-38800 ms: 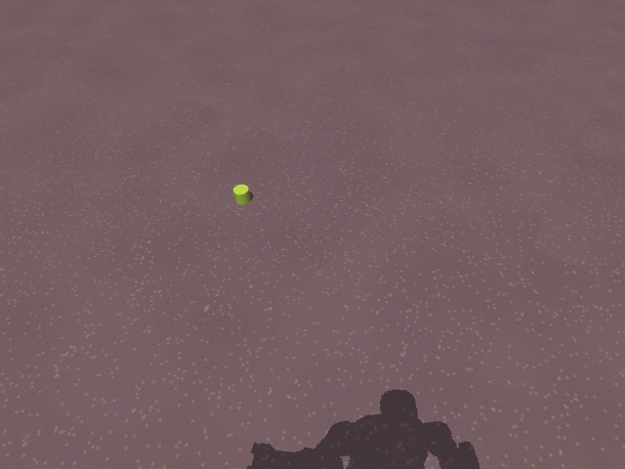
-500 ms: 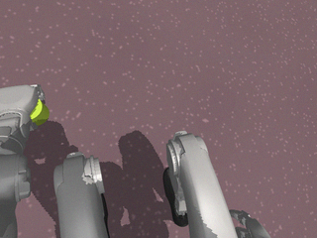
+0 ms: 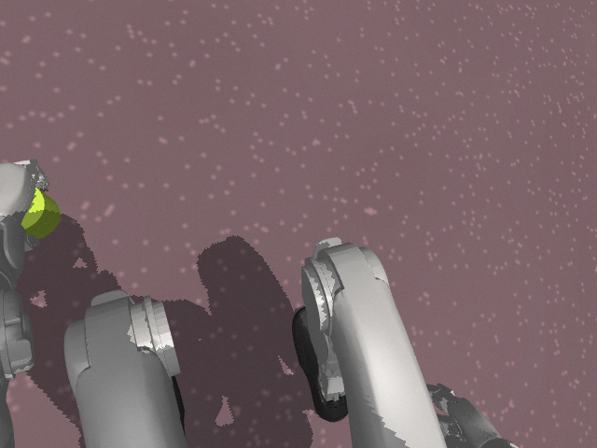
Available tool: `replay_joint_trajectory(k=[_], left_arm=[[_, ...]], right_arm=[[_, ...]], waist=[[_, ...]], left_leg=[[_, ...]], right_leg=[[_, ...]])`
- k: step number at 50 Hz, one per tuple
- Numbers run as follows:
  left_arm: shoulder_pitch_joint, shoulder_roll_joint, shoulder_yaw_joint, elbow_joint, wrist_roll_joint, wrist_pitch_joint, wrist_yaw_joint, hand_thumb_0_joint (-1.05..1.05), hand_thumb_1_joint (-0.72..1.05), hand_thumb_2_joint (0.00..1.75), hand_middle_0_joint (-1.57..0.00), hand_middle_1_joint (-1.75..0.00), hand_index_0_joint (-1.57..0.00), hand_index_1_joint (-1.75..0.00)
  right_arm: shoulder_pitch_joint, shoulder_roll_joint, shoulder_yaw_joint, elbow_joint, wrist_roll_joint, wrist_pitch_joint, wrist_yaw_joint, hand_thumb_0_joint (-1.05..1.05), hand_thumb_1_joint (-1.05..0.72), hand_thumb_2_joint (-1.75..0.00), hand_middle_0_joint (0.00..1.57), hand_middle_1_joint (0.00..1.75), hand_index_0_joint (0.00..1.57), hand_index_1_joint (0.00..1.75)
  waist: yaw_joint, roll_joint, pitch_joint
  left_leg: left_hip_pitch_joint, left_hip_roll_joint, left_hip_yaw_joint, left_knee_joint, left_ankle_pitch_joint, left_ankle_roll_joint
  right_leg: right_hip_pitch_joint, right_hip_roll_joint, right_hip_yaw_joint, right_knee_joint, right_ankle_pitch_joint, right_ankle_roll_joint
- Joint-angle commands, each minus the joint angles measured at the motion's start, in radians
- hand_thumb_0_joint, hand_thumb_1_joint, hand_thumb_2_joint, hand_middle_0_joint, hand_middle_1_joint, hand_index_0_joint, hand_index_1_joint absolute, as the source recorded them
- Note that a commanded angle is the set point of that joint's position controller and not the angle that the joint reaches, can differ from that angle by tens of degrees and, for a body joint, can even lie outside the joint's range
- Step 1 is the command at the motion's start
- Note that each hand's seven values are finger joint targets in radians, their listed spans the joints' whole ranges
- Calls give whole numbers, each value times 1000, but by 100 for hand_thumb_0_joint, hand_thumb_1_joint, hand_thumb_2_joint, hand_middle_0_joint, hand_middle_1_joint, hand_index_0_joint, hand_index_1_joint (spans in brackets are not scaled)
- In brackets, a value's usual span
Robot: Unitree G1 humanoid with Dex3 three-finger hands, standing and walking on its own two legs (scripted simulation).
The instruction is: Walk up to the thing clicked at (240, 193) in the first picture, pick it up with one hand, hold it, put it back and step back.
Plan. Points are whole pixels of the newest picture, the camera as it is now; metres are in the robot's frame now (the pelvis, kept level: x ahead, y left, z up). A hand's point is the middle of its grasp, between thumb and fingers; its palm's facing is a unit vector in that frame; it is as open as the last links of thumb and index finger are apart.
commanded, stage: rest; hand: left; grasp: from above
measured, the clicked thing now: (23, 211) +0.45 +0.29 -0.24
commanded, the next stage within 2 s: open in 1.02 s
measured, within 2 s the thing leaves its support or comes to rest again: neither
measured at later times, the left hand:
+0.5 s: hand (27, 218) +0.44 +0.29 -0.24, palm faces -0.44 -0.12 -0.89, open 9.6 cm
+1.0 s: hand (26, 218) +0.44 +0.29 -0.25, palm faces -0.44 -0.14 -0.89, open 9.6 cm
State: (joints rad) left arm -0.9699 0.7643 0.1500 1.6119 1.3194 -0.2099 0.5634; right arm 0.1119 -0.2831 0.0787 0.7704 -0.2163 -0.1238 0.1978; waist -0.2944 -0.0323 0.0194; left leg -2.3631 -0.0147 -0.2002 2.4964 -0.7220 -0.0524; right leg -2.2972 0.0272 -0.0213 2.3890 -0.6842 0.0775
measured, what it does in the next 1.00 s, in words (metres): stands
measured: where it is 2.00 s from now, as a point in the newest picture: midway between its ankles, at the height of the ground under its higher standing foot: (250, 413)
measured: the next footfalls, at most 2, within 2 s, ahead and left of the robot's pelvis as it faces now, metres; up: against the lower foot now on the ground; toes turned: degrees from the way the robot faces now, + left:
none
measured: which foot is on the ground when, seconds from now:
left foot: down 0.00-1.00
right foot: down 0.00-1.00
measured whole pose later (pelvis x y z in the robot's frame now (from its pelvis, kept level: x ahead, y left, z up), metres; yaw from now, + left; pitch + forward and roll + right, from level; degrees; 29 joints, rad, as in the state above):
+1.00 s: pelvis +0.00 +0.01 -0.02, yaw -4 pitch +28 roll -13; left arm -1.01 0.92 0.18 1.80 1.34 -0.24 0.68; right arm 0.09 -0.33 0.20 0.76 -0.30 -0.24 0.31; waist -0.36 -0.09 0.12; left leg -2.35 -0.01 -0.27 2.59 -0.74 -0.03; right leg -2.25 0.05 -0.08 2.41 -0.67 0.08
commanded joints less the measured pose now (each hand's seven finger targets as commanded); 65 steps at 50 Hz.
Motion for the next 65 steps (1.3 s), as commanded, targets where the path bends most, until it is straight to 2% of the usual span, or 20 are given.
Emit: replay_joint_trajectory(k=[1,5,6,9,11,14,16,20,24,31,36,40,41,43,51,56,60,62,63,65], left_arm=[[-289,279,48,-124,-11,-15,49,0,60,77,-92,-79,-95,-75],[-251,306,70,-95,-5,-23,61,0,61,79,-93,-80,-96,-76],[-285,265,32,-83,-4,-27,56,0,63,79,-95,-79,-98,-76],[-259,276,30,-48,-12,-25,67,0,65,77,-95,-79,-99,-75],[-246,324,75,-100,-14,-31,81,0,64,81,-96,-79,-99,-76],[-259,302,44,-74,0,-32,93,0,66,80,-97,-79,-100,-76],[-299,289,24,-66,7,-37,97,0,66,80,-97,-80,-100,-76],[-286,340,58,-75,0,-42,121,0,66,80,-97,-78,-100,-75],[-283,299,17,-5,15,-36,134,0,67,79,-97,-80,-101,-76],[-293,361,45,9,19,-24,157,0,64,79,-96,-79,-99,-76],[-273,317,10,49,5,-15,152,0,62,77,-94,-79,-97,-76],[-258,384,59,58,8,-13,160,0,62,78,-93,-81,-97,-77],[-278,346,30,49,5,-15,156,0,61,79,-94,-80,-97,-77],[-312,364,26,53,10,-19,150,0,60,79,-93,-80,-96,-77],[-279,399,35,98,14,-42,154,0,60,78,-93,-79,-96,-76],[-275,386,5,117,21,-50,161,0,64,74,-94,-78,-97,-74],[-283,397,1,118,16,-47,171,0,32,64,-62,-76,-65,-72],[-303,365,-35,100,9,-45,170,0,16,59,-49,-73,-53,-69],[-285,404,0,113,8,-44,178,0,8,57,-43,-74,-48,-70],[-295,396,-6,92,7,-44,180,0,-8,62,-40,-74,-43,-71]], right_arm=[[230,-289,-70,7,-12,-6,2,0,-90,-90,20,30,20,30],[220,-297,-62,5,-23,-10,12,0,-90,-90,20,30,20,30],[217,-299,-53,2,-25,-15,16,0,-91,-90,20,30,20,30],[197,-299,-45,4,-29,-23,25,0,-90,-90,20,30,20,30],[201,-319,-50,-5,-28,-22,22,0,-90,-90,20,30,20,30],[189,-306,-38,3,-34,-22,32,0,-91,-90,20,30,20,30],[196,-315,-34,1,-41,-32,40,0,-90,-90,20,30,20,30],[193,-324,-26,9,-42,-46,41,0,-91,-90,20,30,20,30],[175,-321,-17,16,-55,-59,58,0,-91,-90,20,30,20,30],[171,-347,-4,13,-63,-81,76,0,-91,-90,20,30,20,30],[157,-349,11,8,-65,-101,88,0,-91,-90,20,30,20,30],[175,-360,11,15,-72,-96,94,0,-91,-90,20,30,20,30],[160,-360,13,-4,-73,-99,96,0,-91,-90,20,30,20,30],[158,-365,17,3,-72,-104,99,0,-91,-90,20,30,20,30],[150,-374,41,2,-82,-118,98,0,-91,-91,20,30,20,30],[138,-382,55,-8,-90,-123,100,0,-91,-90,20,30,20,30],[128,-390,60,-12,-95,-131,101,0,-90,-90,20,30,20,30],[105,-391,57,-22,-89,-140,101,0,-90,-90,20,30,20,30],[122,-388,63,-12,-94,-137,99,0,-90,-90,20,30,20,30],[121,-398,59,-16,-93,-147,105,0,-89,-90,20,30,20,30]], waist=[[-26,352,-701],[-21,353,-698],[-45,347,-660],[-36,346,-641],[-16,358,-671],[-33,380,-656],[-68,369,-618],[-49,372,-639],[-72,416,-613],[-77,418,-584],[-83,409,-568],[-84,419,-583],[-92,421,-573],[-109,428,-546],[-105,390,-516],[-119,374,-493],[-117,387,-484],[-120,383,-463],[-114,370,-478],[-115,379,-475]], left_leg=[[535,4,150,-217,269,73],[519,7,149,-207,271,72],[507,4,149,-185,254,70],[486,6,140,-196,209,71],[501,5,138,-204,228,70],[498,10,130,-201,221,66],[486,10,126,-186,208,70],[503,13,121,-188,226,67],[543,17,114,-186,229,57],[521,20,106,-184,233,58],[514,20,95,-196,220,56],[520,25,85,-192,248,54],[525,24,83,-194,252,52],[513,26,80,-182,230,54],[490,28,72,-181,211,57],[480,29,66,-178,188,57],[472,31,62,-181,170,57],[459,29,60,-180,137,55],[463,34,56,-190,140,57],[473,32,51,-185,156,53]], right_leg=[[375,19,-176,-190,303,-85],[407,26,-175,-191,314,-85],[368,24,-182,-184,296,-89],[360,31,-186,-191,258,-91],[381,29,-191,-191,269,-91],[364,36,-197,-171,269,-93],[348,35,-205,-175,260,-86],[379,39,-203,-178,282,-85],[336,42,-221,-151,281,-85],[363,46,-222,-160,290,-87],[362,48,-232,-162,275,-84],[385,50,-236,-149,301,-86],[374,48,-235,-147,302,-85],[363,47,-236,-144,288,-86],[376,55,-238,-163,268,-83],[370,55,-246,-163,250,-80],[369,60,-244,-169,237,-83],[341,56,-244,-168,204,-84],[365,64,-247,-183,211,-83],[351,55,-251,-161,222,-82]])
